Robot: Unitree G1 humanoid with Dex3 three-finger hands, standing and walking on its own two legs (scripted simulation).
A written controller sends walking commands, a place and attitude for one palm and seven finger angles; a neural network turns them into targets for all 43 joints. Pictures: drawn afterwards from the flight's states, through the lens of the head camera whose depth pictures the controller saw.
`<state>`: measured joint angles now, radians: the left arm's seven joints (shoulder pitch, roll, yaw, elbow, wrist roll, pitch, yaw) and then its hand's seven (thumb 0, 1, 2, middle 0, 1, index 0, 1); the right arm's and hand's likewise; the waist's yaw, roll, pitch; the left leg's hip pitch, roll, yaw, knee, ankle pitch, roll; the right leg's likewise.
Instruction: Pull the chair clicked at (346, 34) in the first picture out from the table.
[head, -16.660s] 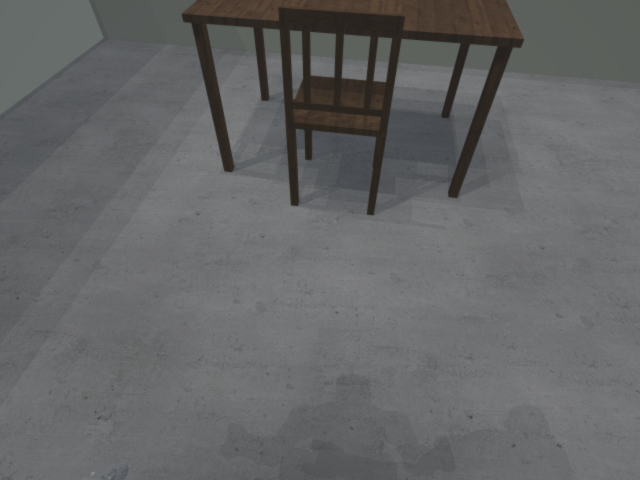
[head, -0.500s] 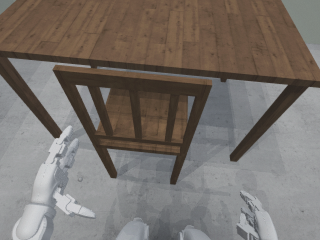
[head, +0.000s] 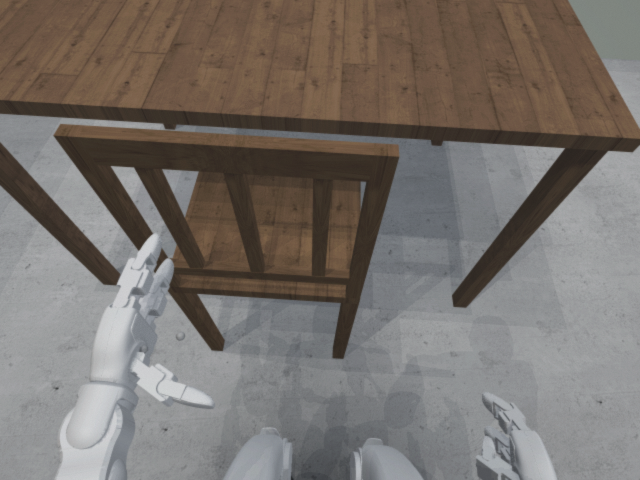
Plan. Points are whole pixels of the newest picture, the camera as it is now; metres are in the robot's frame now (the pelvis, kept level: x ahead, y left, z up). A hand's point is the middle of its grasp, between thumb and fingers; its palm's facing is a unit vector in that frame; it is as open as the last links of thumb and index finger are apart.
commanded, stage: aim the fingers beside a spindle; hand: left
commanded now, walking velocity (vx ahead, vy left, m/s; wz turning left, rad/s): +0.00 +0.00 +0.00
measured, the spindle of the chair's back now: (248, 227) +0.46 +0.12 -0.03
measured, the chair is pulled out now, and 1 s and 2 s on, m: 0.00 0.00 0.00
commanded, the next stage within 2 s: push the fingers through the gap in 1.30 s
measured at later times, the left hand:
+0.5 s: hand (226, 317) +0.31 +0.13 +0.00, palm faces -0.06 -1.00 +0.00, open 16.9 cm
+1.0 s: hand (242, 310) +0.32 +0.11 -0.01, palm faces -0.04 -1.00 -0.01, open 16.9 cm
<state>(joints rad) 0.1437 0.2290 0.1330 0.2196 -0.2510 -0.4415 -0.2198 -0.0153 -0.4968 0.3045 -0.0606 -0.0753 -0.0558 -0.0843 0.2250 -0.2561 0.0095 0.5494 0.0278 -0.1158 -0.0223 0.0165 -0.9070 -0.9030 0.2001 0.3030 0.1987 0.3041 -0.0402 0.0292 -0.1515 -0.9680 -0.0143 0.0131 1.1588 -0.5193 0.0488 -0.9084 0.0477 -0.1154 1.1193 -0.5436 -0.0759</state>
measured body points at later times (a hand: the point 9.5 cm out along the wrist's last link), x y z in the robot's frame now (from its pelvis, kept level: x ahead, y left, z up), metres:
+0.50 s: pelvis -0.01 +0.00 -0.02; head +0.10 +0.01 +0.42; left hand +0.31 +0.18 +0.01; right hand +0.15 -0.24 -0.12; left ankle +0.02 +0.09 -0.65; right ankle +0.00 -0.08 -0.65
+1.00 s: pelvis -0.01 +0.00 -0.02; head +0.10 +0.00 +0.41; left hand +0.32 +0.17 +0.00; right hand +0.13 -0.25 -0.14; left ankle +0.02 +0.09 -0.65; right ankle +0.00 -0.08 -0.65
